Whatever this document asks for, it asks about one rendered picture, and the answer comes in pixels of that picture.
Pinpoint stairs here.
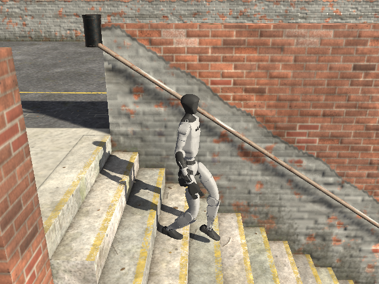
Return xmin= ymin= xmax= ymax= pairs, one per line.
xmin=45 ymin=136 xmax=354 ymax=284

